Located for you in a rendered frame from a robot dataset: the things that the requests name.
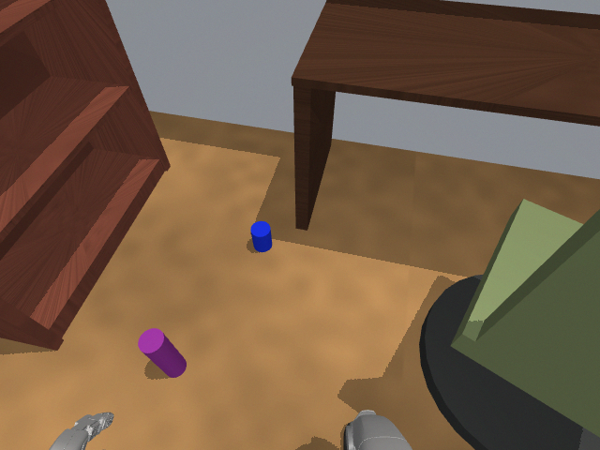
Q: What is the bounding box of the desk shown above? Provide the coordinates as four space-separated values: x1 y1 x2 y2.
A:
292 0 600 231

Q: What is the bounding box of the left robot hand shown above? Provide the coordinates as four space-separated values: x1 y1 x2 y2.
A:
49 412 114 450

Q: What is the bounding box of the office chair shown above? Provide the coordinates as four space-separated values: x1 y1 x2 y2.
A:
419 199 600 450

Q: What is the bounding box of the bookshelf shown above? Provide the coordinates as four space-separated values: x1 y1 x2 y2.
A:
0 0 171 351

